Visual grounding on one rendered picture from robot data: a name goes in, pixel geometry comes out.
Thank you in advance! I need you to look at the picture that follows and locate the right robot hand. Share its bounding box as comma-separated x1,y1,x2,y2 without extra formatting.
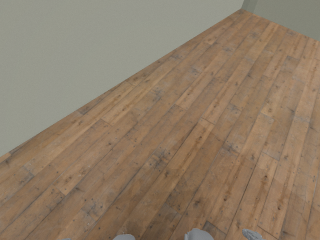
242,228,266,240

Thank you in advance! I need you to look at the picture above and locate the right robot thigh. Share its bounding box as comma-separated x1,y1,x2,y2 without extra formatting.
184,229,214,240

